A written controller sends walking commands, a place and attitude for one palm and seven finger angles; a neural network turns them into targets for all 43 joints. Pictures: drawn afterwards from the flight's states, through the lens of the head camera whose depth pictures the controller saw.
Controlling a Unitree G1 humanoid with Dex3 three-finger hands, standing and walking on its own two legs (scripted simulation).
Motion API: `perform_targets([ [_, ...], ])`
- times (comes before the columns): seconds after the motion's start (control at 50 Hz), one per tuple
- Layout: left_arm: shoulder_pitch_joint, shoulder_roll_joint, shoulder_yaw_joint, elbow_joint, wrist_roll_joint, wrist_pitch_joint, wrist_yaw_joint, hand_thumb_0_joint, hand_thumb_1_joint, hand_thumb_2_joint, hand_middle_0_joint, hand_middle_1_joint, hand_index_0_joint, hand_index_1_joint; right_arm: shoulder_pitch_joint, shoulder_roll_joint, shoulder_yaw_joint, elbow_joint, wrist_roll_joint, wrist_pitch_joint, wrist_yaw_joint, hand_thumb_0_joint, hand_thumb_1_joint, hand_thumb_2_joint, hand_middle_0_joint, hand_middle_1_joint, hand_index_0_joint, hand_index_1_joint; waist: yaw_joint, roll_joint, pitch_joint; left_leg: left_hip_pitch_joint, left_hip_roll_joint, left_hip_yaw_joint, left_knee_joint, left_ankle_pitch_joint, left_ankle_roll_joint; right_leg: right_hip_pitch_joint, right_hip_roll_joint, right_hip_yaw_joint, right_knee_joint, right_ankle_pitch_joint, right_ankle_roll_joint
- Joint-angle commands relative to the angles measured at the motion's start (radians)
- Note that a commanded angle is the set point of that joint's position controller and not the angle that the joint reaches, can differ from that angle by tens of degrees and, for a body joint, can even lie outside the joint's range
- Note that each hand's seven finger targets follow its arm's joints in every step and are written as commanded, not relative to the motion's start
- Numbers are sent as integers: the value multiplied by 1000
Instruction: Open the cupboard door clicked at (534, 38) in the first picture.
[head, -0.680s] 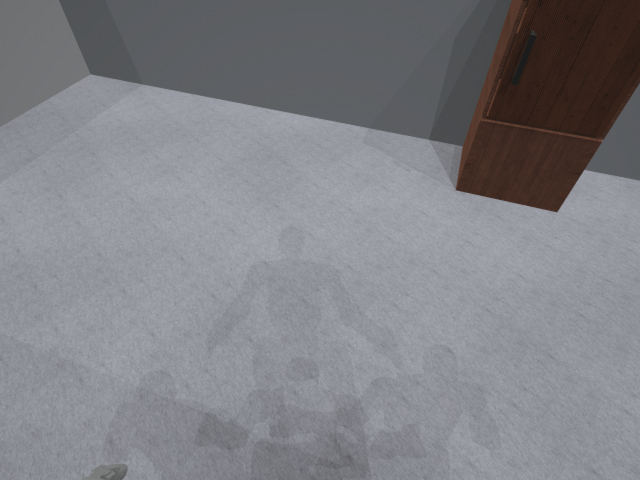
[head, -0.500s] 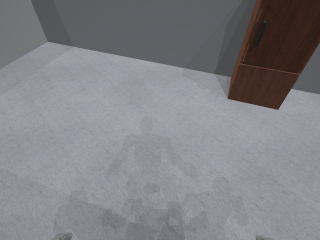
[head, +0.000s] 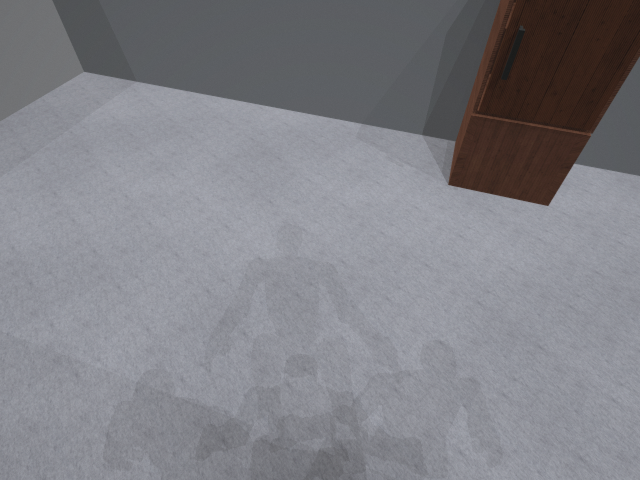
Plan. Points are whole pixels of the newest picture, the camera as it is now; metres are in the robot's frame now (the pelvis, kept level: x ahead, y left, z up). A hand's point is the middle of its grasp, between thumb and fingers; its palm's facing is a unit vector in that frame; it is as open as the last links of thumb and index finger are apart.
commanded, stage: stand and wait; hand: left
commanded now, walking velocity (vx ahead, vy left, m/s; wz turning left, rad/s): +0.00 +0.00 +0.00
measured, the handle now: (512, 53) +1.53 -0.62 -0.10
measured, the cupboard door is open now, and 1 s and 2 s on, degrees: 0 0 0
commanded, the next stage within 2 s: look at it before walking up in 0.14 s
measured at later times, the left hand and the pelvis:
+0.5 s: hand out of the picture +0.09 +0.24 -0.15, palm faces -0.04 -0.94 -0.33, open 7.4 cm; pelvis +0.00 +0.00 +0.00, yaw +0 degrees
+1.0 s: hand out of the picture +0.08 +0.24 -0.16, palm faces -0.05 -0.94 -0.34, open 7.4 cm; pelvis +0.01 +0.00 +0.00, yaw -2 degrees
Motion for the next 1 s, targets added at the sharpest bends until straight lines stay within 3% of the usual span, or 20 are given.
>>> perform_targets([
  [0.0, -59, 205, 47, -68, -1, -25, 18, 0, 900, 900, -200, -300, -200, -300, -67, -197, -33, -71, -2, -27, -15, 0, -900, -900, 200, 300, 200, 300, 2, -15, -58, -6, 107, -93, -71, 63, 36, -7, -115, 113, -99, 43, -37],
  [0.86, -62, 207, 49, -60, 1, -26, 17, 0, 900, 900, -200, -300, -200, -300, -84, -201, -34, -63, 0, -30, -20, 0, -900, -900, 200, 300, 200, 300, 1, -10, -69, 55, 121, -76, -85, 145, 30, 13, -113, 111, -104, 178, -35],
  [0.88, -57, 191, 49, -63, 0, -19, 17, 0, 900, 900, -200, -300, -200, -300, -73, -185, -33, -64, -2, -27, -22, 0, -900, -900, 200, 300, 200, 300, 0, -2, -62, 58, 123, -63, -68, 148, 28, -4, -111, 118, -90, 200, -35],
  [0.92, -11, 108, 40, -66, 1, 5, 22, 0, 900, 900, -200, -300, -200, -300, -20, -92, -23, -67, -3, -12, -26, 0, -900, -900, 200, 300, 200, 300, -4, -14, -71, 60, 127, -25, -20, 165, 14, -30, -108, 126, -43, 261, -26],
  [0.98, 21, 99, 49, -104, 4, 28, 20, 0, 900, 900, -200, -300, -200, -300, 7, -86, -37, -104, -4, 7, -34, 0, -900, -900, 200, 300, 200, 300, -8, -15, -56, 36, 139, 5, 31, 128, 11, -96, -91, 155, 22, 282, -30],
])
